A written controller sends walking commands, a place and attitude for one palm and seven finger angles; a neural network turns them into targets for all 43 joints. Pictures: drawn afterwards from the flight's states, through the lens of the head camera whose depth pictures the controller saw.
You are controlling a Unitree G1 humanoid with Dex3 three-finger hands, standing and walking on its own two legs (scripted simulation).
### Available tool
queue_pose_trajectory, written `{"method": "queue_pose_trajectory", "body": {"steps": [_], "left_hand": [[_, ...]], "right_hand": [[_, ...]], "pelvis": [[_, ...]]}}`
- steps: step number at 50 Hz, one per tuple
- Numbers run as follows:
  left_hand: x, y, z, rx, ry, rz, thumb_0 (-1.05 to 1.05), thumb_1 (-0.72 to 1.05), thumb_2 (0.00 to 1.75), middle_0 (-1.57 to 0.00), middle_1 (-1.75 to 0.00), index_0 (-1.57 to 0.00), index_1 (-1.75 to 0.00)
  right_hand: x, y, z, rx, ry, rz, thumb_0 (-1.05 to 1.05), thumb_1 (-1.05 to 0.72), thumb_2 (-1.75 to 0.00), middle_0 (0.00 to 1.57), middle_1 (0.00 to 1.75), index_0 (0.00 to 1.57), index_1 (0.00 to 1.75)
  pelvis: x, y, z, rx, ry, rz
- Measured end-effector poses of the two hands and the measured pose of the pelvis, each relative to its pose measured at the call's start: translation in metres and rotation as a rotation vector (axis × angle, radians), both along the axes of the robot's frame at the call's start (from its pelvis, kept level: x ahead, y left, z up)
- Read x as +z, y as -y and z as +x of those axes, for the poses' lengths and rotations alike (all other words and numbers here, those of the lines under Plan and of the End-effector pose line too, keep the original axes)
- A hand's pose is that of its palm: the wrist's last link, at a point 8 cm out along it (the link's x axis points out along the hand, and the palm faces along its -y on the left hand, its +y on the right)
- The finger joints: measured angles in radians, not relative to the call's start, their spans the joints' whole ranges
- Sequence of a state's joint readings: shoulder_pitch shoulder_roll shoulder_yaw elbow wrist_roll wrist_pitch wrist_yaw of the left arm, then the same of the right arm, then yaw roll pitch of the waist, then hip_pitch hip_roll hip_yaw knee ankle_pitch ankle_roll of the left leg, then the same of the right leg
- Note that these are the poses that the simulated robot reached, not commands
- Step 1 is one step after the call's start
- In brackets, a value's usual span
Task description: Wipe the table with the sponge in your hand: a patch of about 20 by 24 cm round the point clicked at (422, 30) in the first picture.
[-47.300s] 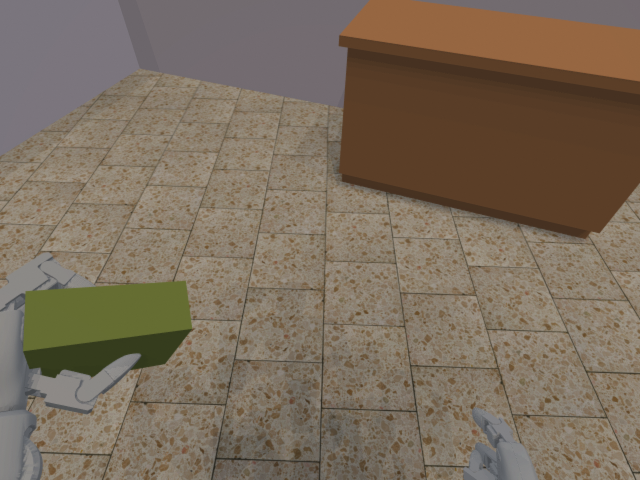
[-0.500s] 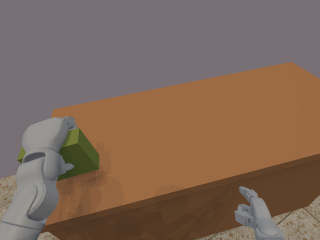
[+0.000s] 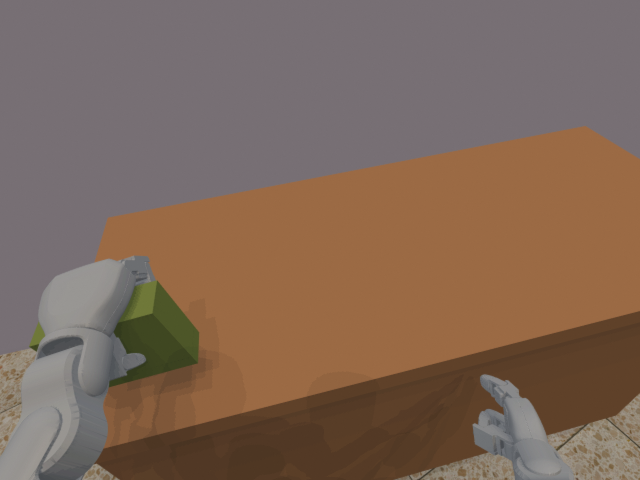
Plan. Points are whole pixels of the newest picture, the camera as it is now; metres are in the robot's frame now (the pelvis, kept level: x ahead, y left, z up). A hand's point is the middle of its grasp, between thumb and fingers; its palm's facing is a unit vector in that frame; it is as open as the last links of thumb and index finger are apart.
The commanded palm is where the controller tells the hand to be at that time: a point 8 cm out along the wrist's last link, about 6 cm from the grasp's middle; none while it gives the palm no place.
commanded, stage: bring the sponge back beside the body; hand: left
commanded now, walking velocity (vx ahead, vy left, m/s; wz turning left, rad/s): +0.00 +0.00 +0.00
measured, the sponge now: (133, 346) +0.23 +0.28 +0.08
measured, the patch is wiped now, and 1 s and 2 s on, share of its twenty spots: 1.00 1.00 1.00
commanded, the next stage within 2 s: step back with the hand held close in 1.10 s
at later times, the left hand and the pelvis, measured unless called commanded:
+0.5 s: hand (108, 352) +0.19 +0.28 +0.12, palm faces +0.08 -0.12 -0.99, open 9.1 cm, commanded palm +0.16 +0.27 +0.19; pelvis -0.01 +0.00 +0.00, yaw +0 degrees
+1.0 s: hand (94, 366) +0.18 +0.28 +0.11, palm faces +0.09 -0.12 -0.99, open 9.1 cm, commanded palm +0.14 +0.28 +0.18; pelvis -0.01 +0.00 +0.00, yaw +0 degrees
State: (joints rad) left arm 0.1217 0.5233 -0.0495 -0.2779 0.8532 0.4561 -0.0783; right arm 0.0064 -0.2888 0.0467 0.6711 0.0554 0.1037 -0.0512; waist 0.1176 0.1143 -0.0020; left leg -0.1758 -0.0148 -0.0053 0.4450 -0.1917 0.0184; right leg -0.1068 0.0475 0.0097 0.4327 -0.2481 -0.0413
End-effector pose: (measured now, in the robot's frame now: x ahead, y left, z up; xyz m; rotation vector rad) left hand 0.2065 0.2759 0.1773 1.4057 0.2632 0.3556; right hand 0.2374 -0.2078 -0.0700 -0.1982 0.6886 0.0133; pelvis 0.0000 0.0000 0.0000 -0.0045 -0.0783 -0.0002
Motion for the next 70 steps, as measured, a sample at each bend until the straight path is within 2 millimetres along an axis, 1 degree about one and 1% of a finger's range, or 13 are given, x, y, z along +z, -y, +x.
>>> {"method": "queue_pose_trajectory", "body": {"steps": [8, 12, 21, 28, 38, 42, 53, 62, 64, 65, 66, 68, 70], "left_hand": [[0.001, 0.005, -0.010, -0.024, 0.018, 0.010, -0.02, -0.47, 1.11, -0.82, -1.44, -0.86, -1.43], [0.002, 0.004, -0.017, -0.014, 0.025, 0.008, -0.02, -0.47, 1.11, -0.82, -1.44, -0.86, -1.43], [-0.007, 0.000, -0.030, 0.010, -0.006, -0.001, -0.02, -0.47, 1.11, -0.82, -1.44, -0.86, -1.43], [-0.009, 0.002, -0.040, -0.011, -0.007, 0.006, -0.02, -0.47, 1.11, -0.82, -1.44, -0.86, -1.43], [-0.013, -0.003, -0.054, 0.008, -0.009, -0.004, -0.02, -0.47, 1.11, -0.82, -1.44, -0.86, -1.43], [-0.016, -0.003, -0.055, -0.002, -0.018, -0.002, -0.02, -0.47, 1.11, -0.82, -1.44, -0.86, -1.43], [-0.011, -0.007, -0.052, -0.004, 0.006, 0.005, -0.02, -0.47, 1.11, -0.82, -1.44, -0.86, -1.43], [-0.013, -0.010, -0.052, -0.001, -0.005, 0.004, -0.02, -0.47, 1.11, -0.82, -1.44, -0.86, -1.43], [-0.014, -0.014, -0.050, -0.056, 0.122, -0.371, -0.02, -0.47, 1.10, -0.82, -1.44, -0.86, -1.43], [-0.015, -0.015, -0.049, -0.092, 0.192, -0.521, -0.02, -0.47, 1.10, -0.82, -1.44, -0.86, -1.43], [-0.015, -0.015, -0.048, -0.125, 0.257, -0.633, -0.02, -0.47, 1.10, -0.82, -1.44, -0.86, -1.43], [-0.014, -0.013, -0.047, -0.187, 0.375, -0.775, -0.02, -0.47, 1.10, -0.82, -1.44, -0.86, -1.43], [-0.010, -0.010, -0.047, -0.244, 0.468, -0.856, -0.02, -0.47, 1.10, -0.82, -1.44, -0.86, -1.43]], "right_hand": [[0.000, -0.004, -0.002, -0.004, 0.004, 0.005, 0.02, -0.90, -0.90, 0.20, 0.30, 0.17, 0.29], [0.001, -0.005, -0.003, -0.001, 0.008, 0.014, 0.02, -0.90, -0.90, 0.20, 0.30, 0.16, 0.28], [0.003, -0.006, -0.004, 0.012, 0.022, 0.011, 0.02, -0.90, -0.90, 0.20, 0.30, 0.17, 0.28], [0.004, -0.005, -0.005, 0.019, 0.032, 0.006, 0.02, -0.90, -0.90, 0.20, 0.30, 0.18, 0.28], [0.005, -0.006, -0.005, 0.021, 0.039, 0.001, 0.02, -0.90, -0.90, 0.20, 0.30, 0.18, 0.29], [0.006, -0.007, -0.006, 0.019, 0.042, -0.006, 0.02, -0.90, -0.90, 0.20, 0.30, 0.18, 0.29], [0.007, -0.011, -0.007, 0.014, 0.046, -0.002, 0.02, -0.90, -0.90, 0.20, 0.30, 0.18, 0.28], [0.008, -0.012, -0.008, 0.015, 0.046, -0.005, 0.02, -0.90, -0.90, 0.20, 0.30, 0.17, 0.28], [0.013, -0.013, -0.010, 0.018, 0.074, -0.007, 0.02, -0.90, -0.90, 0.20, 0.30, 0.18, 0.28], [0.015, -0.014, -0.014, 0.020, 0.091, -0.009, 0.02, -0.90, -0.90, 0.20, 0.30, 0.18, 0.29], [0.017, -0.014, -0.019, 0.020, 0.103, -0.014, 0.02, -0.90, -0.90, 0.20, 0.30, 0.18, 0.29], [0.017, -0.013, -0.031, 0.010, 0.102, -0.037, 0.02, -0.90, -0.90, 0.20, 0.30, 0.19, 0.29], [0.014, -0.008, -0.046, -0.013, 0.075, -0.066, 0.01, -0.90, -0.90, 0.20, 0.30, 0.19, 0.29]], "pelvis": [[0.000, -0.001, -0.004, -0.003, 0.008, 0.000], [0.000, 0.000, -0.005, -0.005, 0.010, 0.001], [0.000, 0.002, -0.008, -0.001, 0.016, -0.001], [-0.001, 0.003, -0.009, -0.002, 0.021, -0.003], [-0.001, 0.002, -0.009, 0.000, 0.028, -0.007], [-0.001, 0.001, -0.010, 0.000, 0.032, -0.008], [0.000, -0.003, -0.011, -0.004, 0.030, -0.008], [0.000, -0.005, -0.011, -0.002, 0.029, -0.008], [-0.001, -0.005, -0.012, 0.006, 0.012, -0.016], [-0.002, -0.005, -0.013, 0.011, -0.002, -0.019], [-0.003, -0.004, -0.013, 0.013, -0.015, -0.022], [-0.006, -0.004, -0.012, 0.016, -0.036, -0.028], [-0.008, -0.006, -0.011, 0.017, -0.053, -0.030]]}}
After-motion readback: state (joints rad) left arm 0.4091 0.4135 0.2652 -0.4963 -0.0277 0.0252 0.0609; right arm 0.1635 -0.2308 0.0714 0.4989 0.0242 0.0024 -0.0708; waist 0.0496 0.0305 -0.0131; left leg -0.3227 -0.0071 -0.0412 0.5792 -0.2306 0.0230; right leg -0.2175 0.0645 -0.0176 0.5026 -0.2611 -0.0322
